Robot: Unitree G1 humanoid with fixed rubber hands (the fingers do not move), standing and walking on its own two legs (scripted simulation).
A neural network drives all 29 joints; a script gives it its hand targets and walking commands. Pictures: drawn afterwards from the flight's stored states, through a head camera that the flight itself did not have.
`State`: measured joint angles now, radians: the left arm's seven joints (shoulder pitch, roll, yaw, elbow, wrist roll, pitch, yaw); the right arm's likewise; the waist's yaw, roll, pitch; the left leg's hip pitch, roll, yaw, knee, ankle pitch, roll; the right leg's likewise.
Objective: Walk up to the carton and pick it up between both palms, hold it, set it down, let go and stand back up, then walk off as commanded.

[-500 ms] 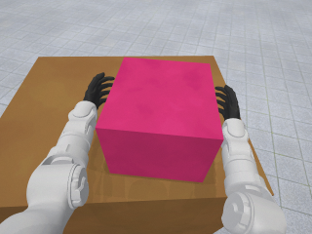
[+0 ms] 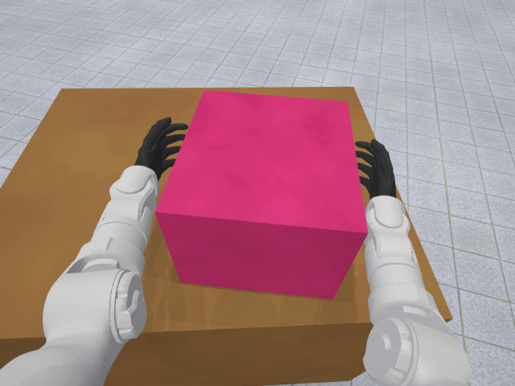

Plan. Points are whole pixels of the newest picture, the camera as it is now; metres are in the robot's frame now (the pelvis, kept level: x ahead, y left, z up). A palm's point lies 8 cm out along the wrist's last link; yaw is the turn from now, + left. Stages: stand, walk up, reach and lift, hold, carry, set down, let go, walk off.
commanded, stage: set down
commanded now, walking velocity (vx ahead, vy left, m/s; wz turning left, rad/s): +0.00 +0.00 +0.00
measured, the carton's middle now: (265, 190) +0.45 -0.01 +0.03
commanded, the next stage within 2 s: none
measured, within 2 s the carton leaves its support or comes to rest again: neither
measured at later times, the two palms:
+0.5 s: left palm (153, 169) +0.45 +0.18 +0.09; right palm (372, 202) +0.41 -0.19 +0.05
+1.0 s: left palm (153, 175) +0.45 +0.19 +0.08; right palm (380, 214) +0.39 -0.20 +0.03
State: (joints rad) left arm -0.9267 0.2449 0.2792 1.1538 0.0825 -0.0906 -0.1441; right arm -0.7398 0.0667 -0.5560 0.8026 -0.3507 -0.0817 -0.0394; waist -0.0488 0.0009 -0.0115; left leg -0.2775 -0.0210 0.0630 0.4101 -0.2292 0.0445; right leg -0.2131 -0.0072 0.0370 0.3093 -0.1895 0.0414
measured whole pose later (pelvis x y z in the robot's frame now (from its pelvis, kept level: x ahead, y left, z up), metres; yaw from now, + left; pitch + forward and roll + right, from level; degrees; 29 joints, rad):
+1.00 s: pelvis +0.01 -0.01 +0.00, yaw +0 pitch +10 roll -1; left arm -0.93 0.30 0.09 1.31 -0.15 -0.18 -0.06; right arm -0.73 -0.12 -0.11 1.20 0.19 -0.26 -0.17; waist -0.05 0.00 -0.09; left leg -0.38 -0.01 0.06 0.44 -0.24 0.04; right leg -0.32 0.01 0.03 0.35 -0.21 0.03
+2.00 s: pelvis -0.03 -0.01 +0.00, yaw +0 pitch +6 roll -2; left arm -0.48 0.35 0.05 0.84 -0.25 -0.05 -0.14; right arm -0.27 -0.18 0.03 0.64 0.32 -0.13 -0.20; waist -0.05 0.00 -0.08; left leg -0.36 0.00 0.06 0.46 -0.20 0.04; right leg -0.30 0.01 0.03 0.36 -0.17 0.03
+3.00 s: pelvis -0.05 -0.01 +0.00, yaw +0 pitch +0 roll -2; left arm 0.17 0.37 0.05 0.15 -0.25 0.12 -0.12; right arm 0.39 -0.18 0.03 -0.12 0.24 0.13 -0.21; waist -0.04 0.00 0.00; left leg -0.26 0.00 0.06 0.46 -0.20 0.04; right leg -0.20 0.01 0.03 0.36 -0.16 0.03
